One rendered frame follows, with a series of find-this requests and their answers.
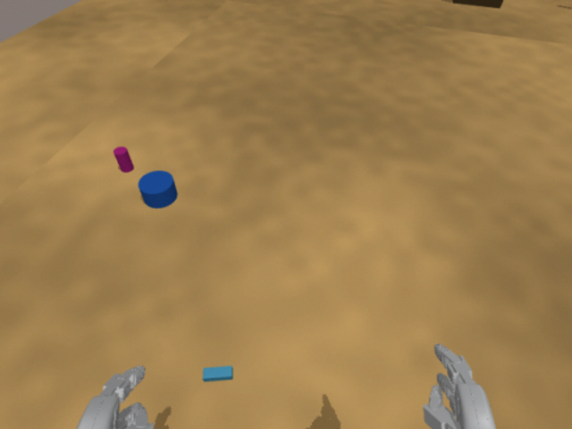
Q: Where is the left robot hand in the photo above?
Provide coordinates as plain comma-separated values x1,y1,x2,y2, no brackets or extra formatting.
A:
76,366,154,429

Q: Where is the right robot hand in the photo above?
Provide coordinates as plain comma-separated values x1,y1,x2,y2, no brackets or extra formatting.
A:
424,343,496,429

